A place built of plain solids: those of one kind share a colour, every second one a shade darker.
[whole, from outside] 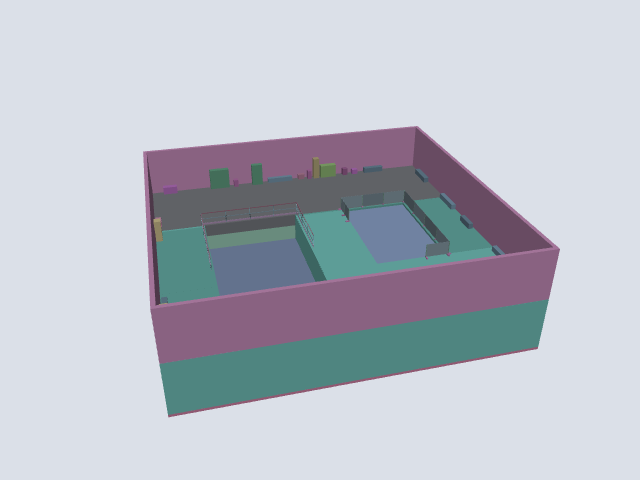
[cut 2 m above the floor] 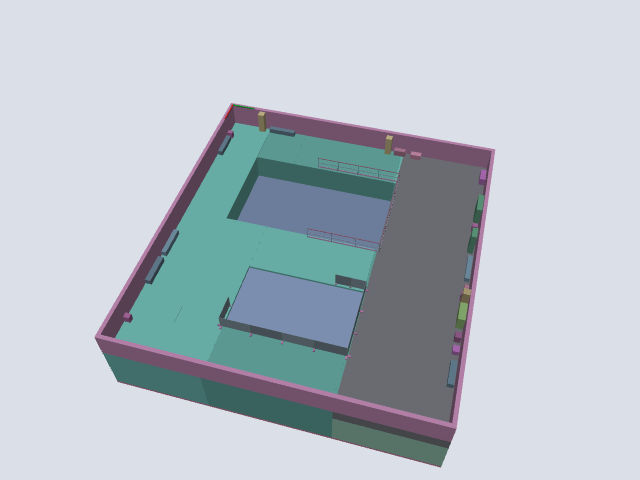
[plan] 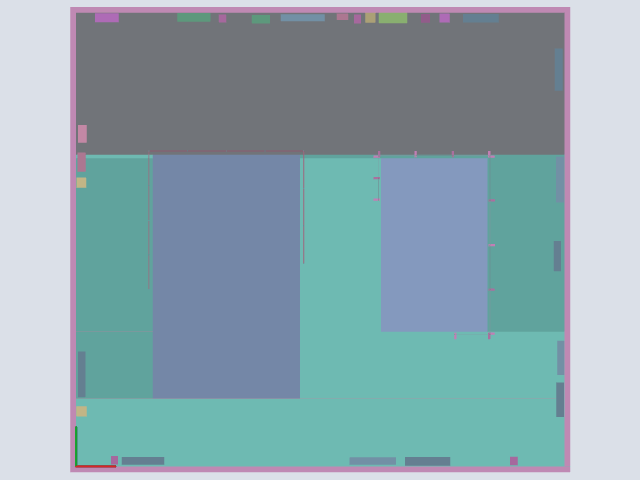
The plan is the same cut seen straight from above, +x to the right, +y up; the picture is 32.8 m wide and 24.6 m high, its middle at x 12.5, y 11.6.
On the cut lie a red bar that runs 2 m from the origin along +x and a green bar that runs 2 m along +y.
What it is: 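A town's swimming bath, shut for a repair, its basins drained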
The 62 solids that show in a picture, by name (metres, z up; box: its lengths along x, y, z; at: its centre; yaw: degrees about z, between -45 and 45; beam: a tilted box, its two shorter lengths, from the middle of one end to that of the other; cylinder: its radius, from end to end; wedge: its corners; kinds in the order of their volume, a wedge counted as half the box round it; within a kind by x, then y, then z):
{
 "surround_1": {"box": [4.23, 3.42, 4.1], "at": [1.81, 5.18, -2.05]},
 "surround_2": {"box": [4.23, 8.89, 4.1], "at": [1.81, 11.34, -2.05]},
 "surround_3": {"box": [4.23, 0.18, 4.1], "at": [1.81, 15.88, -2.05]},
 "surround_4": {"box": [25.62, 3.77, 4.1], "at": [12.51, 1.59, -2.05]},
 "surround_5": {"box": [4.16, 8.89, 4.1], "at": [13.55, 11.34, -2.05]},
 "surround_6": {"box": [13.85, 3.42, 4.1], "at": [18.4, 5.18, -2.05]},
 "surround_7": {"box": [13.85, 0.18, 4.1], "at": [18.4, 15.88, -2.05]},
 "surround_8": {"box": [4.24, 8.89, 4.1], "at": [23.2, 11.34, -2.05]},
 "surround_under_1": {"box": [25.62, 7.58, 3.1], "at": [12.51, 19.76, -2.55]},
 "floor_1": {"box": [7.54, 12.49, 1.84], "at": [7.7, 9.72, -3.18]},
 "floor_2": {"box": [5.45, 8.89, 3.92], "at": [18.36, 11.34, -2.14]},
 "footing_1": {"box": [25.62, 23.85, 0.2], "at": [12.51, 11.62, -4.2]},
 "wall_1": {"box": [0.3, 23.25, 3.95], "at": [-0.15, 11.62, 1.98]},
 "wall_2": {"box": [25.62, 0.3, 3.95], "at": [12.51, -0.15, 1.98]},
 "wall_3": {"box": [25.62, 0.3, 3.95], "at": [12.51, 23.4, 1.98]},
 "wall_4": {"box": [0.3, 23.25, 3.95], "at": [25.17, 11.62, 1.98]},
 "bench_1": {"box": [0.4, 2.34, 0.44], "at": [0.29, 4.71, 0.22]},
 "bench_2": {"box": [2.19, 0.41, 0.44], "at": [3.43, 0.28, 0.22]},
 "bench_3": {"box": [2.26, 0.36, 0.42], "at": [11.62, 22.99, 0.21]},
 "bench_4": {"box": [2.38, 0.38, 0.46], "at": [15.2, 0.27, 0.23]},
 "bench_5": {"box": [2.32, 0.44, 0.45], "at": [18.01, 0.26, 0.23]},
 "bench_6": {"box": [1.83, 0.44, 0.46], "at": [20.74, 22.96, 0.23]},
 "bench_7": {"box": [0.37, 1.56, 0.46], "at": [24.67, 10.77, 0.23]},
 "bench_8": {"box": [0.42, 2.18, 0.44], "at": [24.74, 20.33, 0.22]},
 "bench_9": {"box": [0.41, 2.36, 0.44], "at": [24.8, 14.69, 0.22]},
 "bench_10": {"box": [0.41, 1.77, 0.43], "at": [24.81, 3.41, 0.21]},
 "bench_11": {"box": [0.36, 1.76, 0.43], "at": [24.84, 5.56, 0.21]},
 "cupboard_1": {"box": [1.71, 0.45, 1.77], "at": [6.04, 23.01, 0.89]},
 "cupboard_2": {"box": [0.95, 0.43, 1.94], "at": [9.47, 22.91, 0.97]},
 "chair_1": {"box": [0.51, 0.53, 1.73], "at": [0.27, 14.54, 0.86]},
 "chair_2": {"box": [0.55, 0.54, 1.87], "at": [0.28, 2.82, 0.94]},
 "chair_3": {"box": [0.52, 0.51, 1.92], "at": [15.08, 22.99, 0.96]},
 "reel_1": {"box": [1.45, 0.54, 1.16], "at": [16.24, 22.97, 0.58]},
 "drum_1": {"box": [0.36, 0.45, 0.59], "at": [1.97, 0.31, 0.29]},
 "drum_2": {"box": [0.39, 0.42, 0.66], "at": [7.5, 22.95, 0.33]},
 "drum_3": {"box": [0.36, 0.46, 0.79], "at": [14.42, 22.93, 0.4]},
 "drum_4": {"box": [0.46, 0.45, 0.64], "at": [17.9, 22.96, 0.32]},
 "drum_5": {"box": [0.39, 0.44, 0.59], "at": [22.44, 0.27, 0.3]},
 "crates_1": {"box": [0.43, 0.99, 0.55], "at": [0.28, 15.59, 0.27]},
 "crates_2": {"box": [0.46, 0.91, 0.47], "at": [0.32, 17.04, 0.23]},
 "crates_3": {"box": [0.59, 0.34, 0.47], "at": [13.65, 23.04, 0.24]},
 "blocks_1": {"box": [1.22, 0.47, 0.64], "at": [1.58, 22.99, 0.32]},
 "blocks_2": {"box": [0.53, 0.47, 0.44], "at": [18.89, 22.98, 0.22]},
 "guard_panel_1": {"box": [0.02, 1.11, 1.07], "at": [15.5, 14.2, 0.61]},
 "guard_panel_2": {"box": [0.02, 1.11, 1.07], "at": [15.5, 15.34, 0.61]},
 "guard_panel_3": {"box": [1.87, 0.02, 1.07], "at": [16.45, 15.92, 0.61]},
 "guard_panel_4": {"box": [1.87, 0.02, 1.07], "at": [18.36, 15.92, 0.61]},
 "guard_panel_5": {"box": [1.87, 0.02, 1.07], "at": [20.26, 15.92, 0.61]},
 "guard_panel_6": {"box": [1.77, 0.02, 1.07], "at": [20.31, 6.76, 0.61]},
 "guard_panel_7": {"box": [0.02, 2.26, 1.07], "at": [21.21, 7.91, 0.61]},
 "guard_panel_8": {"box": [0.02, 2.26, 1.07], "at": [21.21, 10.2, 0.61]},
 "guard_panel_9": {"box": [0.02, 2.26, 1.07], "at": [21.21, 12.48, 0.61]},
 "guard_panel_10": {"box": [0.02, 2.26, 1.07], "at": [21.21, 14.77, 0.61]},
 "guard_toe_1": {"box": [0.03, 7.14, 0.15], "at": [3.73, 12.62, 0.07]},
 "guard_toe_2": {"box": [7.98, 0.03, 0.15], "at": [7.7, 16.16, 0.07]},
 "guard_toe_3": {"box": [0.03, 5.81, 0.15], "at": [11.67, 13.28, 0.07]},
 "guard_rail_mid_1": {"box": [0.048, 7.14, 0.048], "at": [3.73, 12.62, 0.53]},
 "guard_rail_mid_2": {"box": [7.98, 0.048, 0.048], "at": [7.7, 16.16, 0.53]},
 "guard_rail_mid_3": {"box": [0.048, 5.81, 0.048], "at": [11.67, 13.28, 0.53]},
 "guard_rail_top_1": {"box": [0.048, 7.14, 0.048], "at": [3.73, 12.62, 1.03]},
 "guard_rail_top_2": {"box": [7.98, 0.048, 0.048], "at": [7.7, 16.16, 1.03]},
 "guard_rail_top_3": {"box": [0.048, 5.81, 0.048], "at": [11.67, 13.28, 1.03]}
}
